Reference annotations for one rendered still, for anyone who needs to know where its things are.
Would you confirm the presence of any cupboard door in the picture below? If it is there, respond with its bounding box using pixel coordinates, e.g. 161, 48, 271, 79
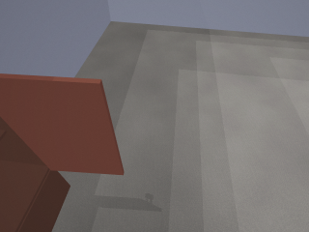
0, 73, 125, 176

